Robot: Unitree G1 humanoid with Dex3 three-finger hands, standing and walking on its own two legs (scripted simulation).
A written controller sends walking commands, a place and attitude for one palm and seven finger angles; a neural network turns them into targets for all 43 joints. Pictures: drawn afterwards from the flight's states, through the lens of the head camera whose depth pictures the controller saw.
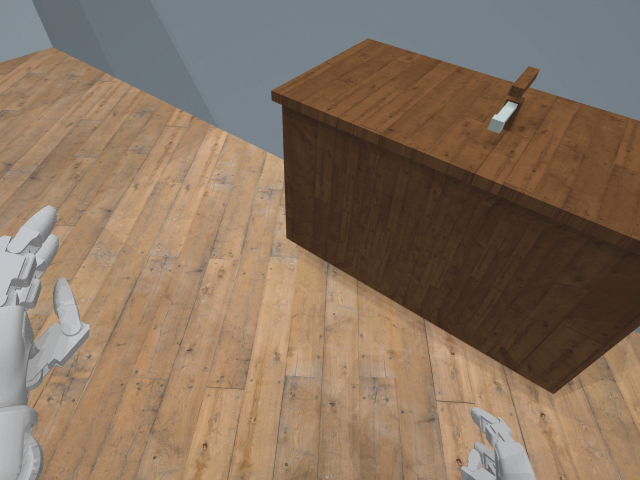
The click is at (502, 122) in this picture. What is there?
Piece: tap's lever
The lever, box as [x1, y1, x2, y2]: [488, 114, 506, 132]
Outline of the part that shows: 495,114 490,121 488,129 499,132 506,118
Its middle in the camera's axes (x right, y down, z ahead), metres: +0.40 -0.26 +0.89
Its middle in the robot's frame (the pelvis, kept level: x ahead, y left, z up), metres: +0.87 -0.35 +0.02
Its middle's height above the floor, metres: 0.80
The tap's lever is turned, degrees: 0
